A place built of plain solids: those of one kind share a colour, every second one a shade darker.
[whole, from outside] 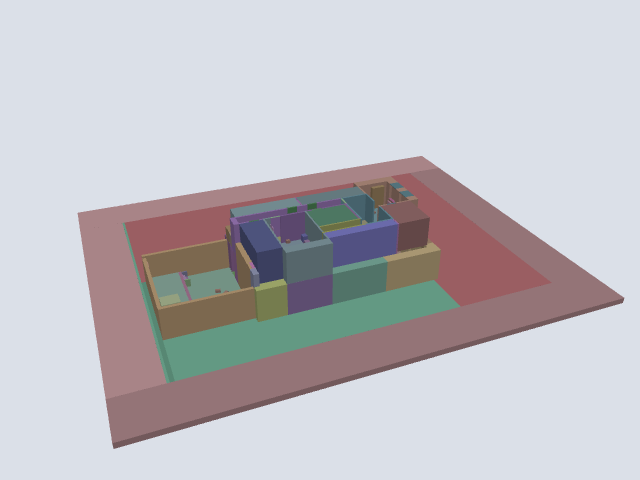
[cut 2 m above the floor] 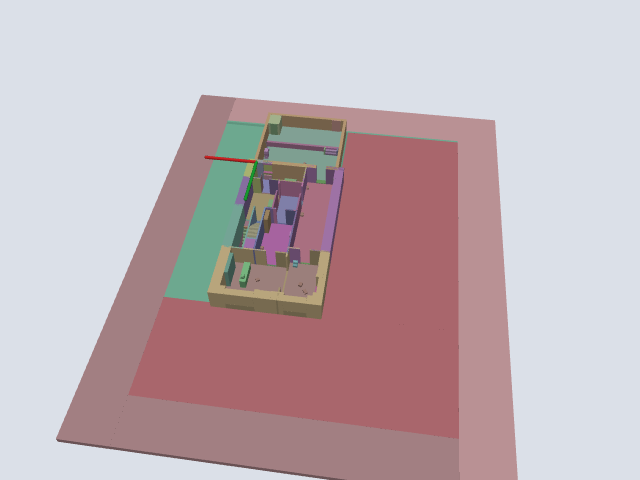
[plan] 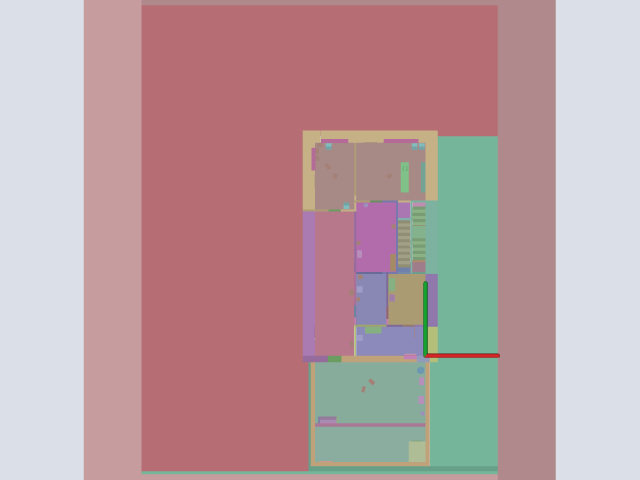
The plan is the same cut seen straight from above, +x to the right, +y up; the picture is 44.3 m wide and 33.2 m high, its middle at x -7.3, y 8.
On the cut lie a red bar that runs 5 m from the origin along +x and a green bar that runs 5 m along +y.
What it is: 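A small shop in a terrace of about 1900; a sales room behind a shop front, a store passage, a back shop and a yard; stock rooms over it and a cellar under it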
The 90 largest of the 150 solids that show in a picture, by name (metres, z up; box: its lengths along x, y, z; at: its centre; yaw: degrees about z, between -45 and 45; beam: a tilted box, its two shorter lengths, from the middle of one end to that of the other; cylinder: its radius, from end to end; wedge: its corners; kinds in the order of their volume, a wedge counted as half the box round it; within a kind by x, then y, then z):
{
 "ground_garden_1": {"box": [4.0, 40.43, 0.5], "at": [-21.64, 8.02, -0.27]},
 "ground_garden_2": {"box": [24.64, 4.0, 0.5], "at": [-7.32, -10.2, -0.27]},
 "ground_garden_3": {"box": [24.64, 4.0, 0.5], "at": [-7.32, 26.23, -0.27]},
 "ground_garden_4": {"box": [4.0, 40.43, 0.5], "at": [7.0, 8.02, -0.27]},
 "floor_yard_1": {"box": [7.64, 6.9, 3.46], "at": [-3.82, -3.9, -1.75]},
 "ground_street_1": {"box": [11.55, 23.18, 0.3], "at": [-13.87, 3.59, -0.17]},
 "ground_street_2": {"box": [24.64, 9.05, 0.3], "at": [-7.32, 19.7, -0.17]},
 "floor_terrace_1": {"box": [7.64, 2.44, 4.04], "at": [-3.82, -6.13, -1.46]},
 "wall_yard_1": {"box": [0.3, 7.65, 5.81], "at": [-7.79, -3.83, -0.17]},
 "wall_yard_2": {"box": [1.18, 0.45, 7.06], "at": [-7.35, -0.23, 0.45]},
 "wall_yard_3": {"box": [8.24, 0.3, 5.64], "at": [-3.82, -7.5, -0.26]},
 "wall_yard_4": {"box": [4.32, 0.45, 7.06], "at": [-3.66, -0.23, 0.45]},
 "wall_yard_5": {"box": [0.9, 0.2, 7.06], "at": [-1.05, -0.35, 0.45]},
 "wall_yard_6": {"box": [0.3, 7.65, 5.85], "at": [0.15, -3.83, -0.15]},
 "ground_side_1": {"box": [24.64, 0.2, 0.5], "at": [-7.32, -8.1, -0.27]},
 "ground_side_2": {"box": [13.09, 0.35, 0.5], "at": [-1.54, -7.83, -0.27]},
 "ground_side_3": {"box": [4.7, 7.2, 0.5], "at": [2.65, -4.05, -0.27]},
 "ground_side_4": {"box": [4.15, 15.63, 0.5], "at": [2.92, 7.37, -0.27]},
 "wall_fill_east_1": {"box": [1.59, 5.75, 2.8], "at": [-6.84, 2.88, 4.27]},
 "wall_fill_east_2": {"box": [1.59, 5.89, 2.8], "at": [-6.84, 8.83, 4.27]},
 "wall_sales_1": {"box": [0.6, 1.57, 1.75], "at": [-8.19, 13.6, 1.49]},
 "wall_sales_2": {"box": [0.81, 1.0, 2.15], "at": [-8.09, 12.01, 1.07]},
 "wall_sales_3": {"box": [0.85, 1.54, 3.12], "at": [-8.06, 10.74, 1.31]},
 "wall_sales_4": {"box": [0.85, 1.2, 3.12], "at": [-8.06, 14.98, 1.31]},
 "wall_sales_5": {"box": [1.25, 0.85, 3.12], "at": [-7.87, 15.15, 1.31]},
 "wall_sales_6": {"box": [1.9, 0.85, 0.87], "at": [-6.29, 15.15, 0.18]},
 "wall_sales_7": {"box": [1.9, 0.6, 1.75], "at": [-6.29, 15.28, 1.49]},
 "wall_sales_8": {"box": [0.54, 0.85, 3.12], "at": [-5.07, 15.15, 1.31]},
 "wall_sales_9": {"box": [0.62, 0.85, 3.12], "at": [-4.63, 15.15, 1.31]},
 "wall_sales_10": {"box": [1.0, 0.81, 2.15], "at": [-3.82, 15.18, 1.07]},
 "wall_sales_11": {"box": [0.44, 0.85, 3.12], "at": [-3.1, 15.15, 1.31]},
 "wall_sales_12": {"box": [2.4, 0.85, 0.87], "at": [-1.69, 15.15, 0.18]},
 "wall_sales_13": {"box": [2.4, 0.6, 1.75], "at": [-1.69, 15.28, 1.49]},
 "wall_sales_14": {"box": [3.85, 0.14, 3.12], "at": [-1.07, 10.66, 1.31]},
 "wall_sales_15": {"box": [1.34, 0.85, 3.12], "at": [0.18, 15.15, 1.31]},
 "wall_sales_16": {"box": [0.85, 4.99, 3.12], "at": [0.42, 13.09, 1.31]},
 "wall_lobby_1": {"box": [0.81, 0.95, 2.1], "at": [-8.09, 1.6, 1.05]},
 "wall_lobby_2": {"box": [0.85, 1.58, 3.12], "at": [-8.06, 0.34, 1.31]},
 "wall_lobby_3": {"box": [0.85, 8.04, 3.12], "at": [-8.06, 6.09, 1.31]},
 "wall_lobby_4": {"box": [1.73, 0.45, 3.12], "at": [-7.63, -0.23, 1.31]},
 "wall_lobby_5": {"box": [1.02, 0.45, 3.12], "at": [-5.31, -0.23, 1.31]},
 "wall_lobby_6": {"box": [0.14, 3.09, 3.12], "at": [-4.87, 1.09, 1.31]},
 "wall_lobby_7": {"box": [0.14, 6.62, 3.12], "at": [-4.87, 6.8, 1.31]},
 "wall_fill_kitchen_1": {"box": [4.8, 2.0, 2.8], "at": [-2.4, 1.0, 4.27]},
 "wall_fill_mid_1": {"box": [2.76, 3.47, 2.8], "at": [-3.42, 7.51, 4.27]},
 "wall_fill_front_1": {"box": [3.36, 2.82, 2.61], "at": [-1.68, 13.32, 4.37]},
 "wall_stairC_1": {"box": [0.14, 5.09, 3.12], "at": [-0.98, 8.19, 1.31]},
 "wall_stairC_2": {"box": [0.85, 5.09, 3.12], "at": [0.42, 8.19, 1.31]},
 "wall_fill_press_1": {"box": [0.91, 6.0, 2.8], "at": [-0.46, 8.78, 4.27]},
 "wall_front_1": {"box": [0.85, 3.81, 2.8], "at": [-8.06, 13.68, 4.27]},
 "wall_front_2": {"box": [1.43, 0.85, 2.8], "at": [-7.77, 15.15, 4.27]},
 "wall_front_3": {"box": [1.15, 0.6, 1.45], "at": [-6.48, 15.28, 4.89]},
 "wall_front_4": {"box": [0.67, 0.85, 2.8], "at": [-5.57, 15.15, 4.27]},
 "wall_rear_1": {"box": [5.79, 0.14, 2.8], "at": [-2.04, 2.07, 4.27]},
 "wall_rear_2": {"box": [5.79, 0.14, 2.8], "at": [-2.04, 5.71, 4.27]},
 "wall_rear_3": {"box": [0.85, 3.78, 2.8], "at": [0.42, 3.89, 4.27]},
 "wall_backshop_1": {"box": [0.14, 2.39, 3.12], "at": [-2.64, 4.58, 1.31]},
 "wall_backshop_2": {"box": [0.85, 3.78, 3.12], "at": [0.42, 3.89, 1.31]},
 "wall_scullery_1": {"box": [0.14, 2.59, 3.32], "at": [-4.87, 0.84, 1.21]},
 "wall_scullery_2": {"box": [3.32, 0.14, 3.32], "at": [-3.28, 2.07, 1.21]},
 "wall_scullery_3": {"box": [0.85, 2.59, 3.32], "at": [0.42, 0.84, 1.21]},
 "floor_sales_1": {"box": [2.7, 4.62, 0.25], "at": [-6.29, 12.42, -0.13]},
 "floor_sales_2": {"box": [4.8, 4.0, 0.25], "at": [-2.4, 12.73, -0.13]},
 "floor_coping_1": {"box": [7.64, 0.24, 4.04], "at": [-3.82, -4.79, -1.46]},
 "floor_lobby_1": {"box": [2.7, 9.97, 0.25], "at": [-6.29, 4.99, -0.13]},
 "wall_corr_1": {"box": [0.14, 4.95, 2.8], "at": [-5.98, 2.02, 4.27]},
 "wall_corr_2": {"box": [0.14, 2.39, 2.8], "at": [-5.98, 8.33, 4.27]},
 "wall_corr_3": {"box": [1.25, 0.45, 2.8], "at": [-5.42, -0.23, 4.27]},
 "wall_corr_4": {"box": [0.14, 2.79, 2.8], "at": [-4.87, 4.88, 4.27]},
 "floor_rear_1": {"box": [4.8, 3.5, 0.25], "at": [-2.4, 3.89, 2.99]},
 "wall_outhouse_1": {"box": [1.16, 1.41, 2.3], "at": [-0.58, -6.64, 1.66]},
 "wall_stairU_1": {"box": [0.14, 3.89, 3.37], "at": [-1.97, 7.58, 1.43]},
 "wall_stairU_2": {"box": [0.14, 3.89, 3.37], "at": [-0.98, 7.58, 1.43]},
 "floor_store_1": {"box": [2.76, 4.81, 0.25], "at": [-3.42, 8.19, -0.13]},
 "wall_office_1": {"box": [0.14, 2.29, 3.12], "at": [-4.87, 4.63, 1.31]},
 "wall_office_2": {"box": [2.37, 0.14, 3.12], "at": [-3.75, 2.07, 1.31]},
 "wall_office_3": {"box": [0.14, 2.39, 3.12], "at": [-2.64, 4.58, 1.31]},
 "wall_boxU_1": {"box": [0.14, 3.75, 2.8], "at": [-1.97, 7.51, 4.27]},
 "wall_boxU_2": {"box": [0.14, 3.75, 2.8], "at": [-0.98, 7.51, 4.27]},
 "wall_yard_n0a_1": {"box": [0.9, 0.45, 7.06], "at": [-0.15, -0.23, 0.45]},
 "wall_fill_1": {"box": [0.85, 1.07, 3.12], "at": [-1.48, 10.06, 1.31]},
 "floor_scullery_1": {"box": [4.8, 2.0, 0.25], "at": [-2.4, 1.0, -0.32]},
 "floor_backshop_1": {"box": [2.57, 3.5, 0.25], "at": [-1.28, 3.89, -0.13]},
 "wall_store_1": {"box": [0.14, 5.09, 3.12], "at": [-1.97, 8.19, 1.31]},
 "wall_landing_1": {"box": [0.14, 2.53, 2.8], "at": [-5.98, 10.65, 4.27]},
 "wall_landing_2": {"box": [2.65, 0.14, 2.8], "at": [-2.23, 11.85, 4.27]},
 "floor_office_1": {"box": [2.09, 3.5, 0.25], "at": [-3.75, 3.89, -0.13]},
 "floor_midC_1": {"box": [0.91, 0.89, 1.92], "at": [-0.46, 8.54, -2.52]},
 "shelving_back_1": {"box": [0.32, 2.1, 2.1], "at": [-0.16, 12.33, 1.05]},
 "cupboard_1": {"box": [1.14, 0.45, 1.87], "at": [-3.61, 1.75, 0.84]}
}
